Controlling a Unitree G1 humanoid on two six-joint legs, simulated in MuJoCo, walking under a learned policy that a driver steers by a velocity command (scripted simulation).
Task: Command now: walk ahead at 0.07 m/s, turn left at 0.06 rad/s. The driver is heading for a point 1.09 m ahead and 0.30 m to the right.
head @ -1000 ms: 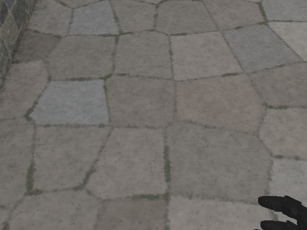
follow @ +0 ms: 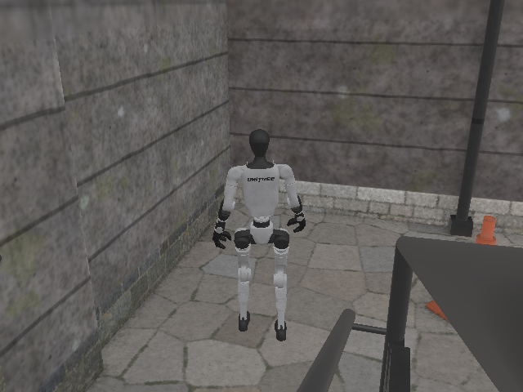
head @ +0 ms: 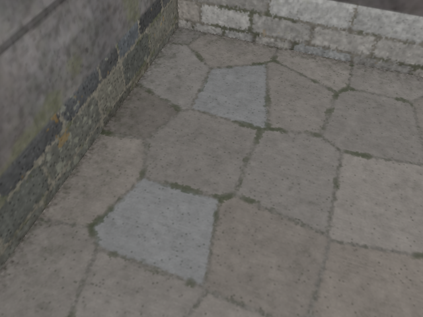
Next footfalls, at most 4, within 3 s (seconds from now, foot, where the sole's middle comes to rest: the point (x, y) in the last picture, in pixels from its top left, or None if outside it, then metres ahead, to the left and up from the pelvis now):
0.70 left None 0.35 0.14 -0.77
1.26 right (279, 296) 0.58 -0.17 -0.77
1.78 left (264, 202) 0.94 -0.14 -0.77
2.26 right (354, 190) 1.02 -0.49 -0.77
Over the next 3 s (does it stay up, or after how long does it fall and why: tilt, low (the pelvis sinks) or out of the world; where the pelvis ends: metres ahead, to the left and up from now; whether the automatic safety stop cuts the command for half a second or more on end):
stays up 1.04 -0.35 0.00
